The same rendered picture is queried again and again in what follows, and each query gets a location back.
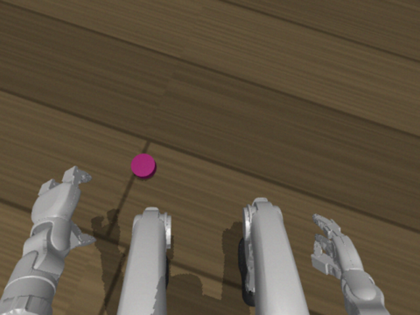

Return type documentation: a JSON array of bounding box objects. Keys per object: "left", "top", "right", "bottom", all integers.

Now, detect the left robot hand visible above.
[{"left": 31, "top": 166, "right": 96, "bottom": 250}]

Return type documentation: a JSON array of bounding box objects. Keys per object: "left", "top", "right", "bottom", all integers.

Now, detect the right robot hand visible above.
[{"left": 311, "top": 214, "right": 364, "bottom": 280}]

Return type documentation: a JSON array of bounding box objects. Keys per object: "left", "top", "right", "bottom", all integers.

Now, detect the tin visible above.
[{"left": 131, "top": 154, "right": 157, "bottom": 179}]

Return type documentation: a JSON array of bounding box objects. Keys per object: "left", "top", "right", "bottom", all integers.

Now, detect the right robot arm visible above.
[{"left": 340, "top": 270, "right": 390, "bottom": 315}]

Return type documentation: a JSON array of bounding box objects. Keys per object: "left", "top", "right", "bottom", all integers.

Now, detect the left robot arm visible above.
[{"left": 0, "top": 217, "right": 72, "bottom": 315}]

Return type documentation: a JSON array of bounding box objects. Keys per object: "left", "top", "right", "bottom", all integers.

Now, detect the right robot foot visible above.
[{"left": 238, "top": 238, "right": 255, "bottom": 307}]

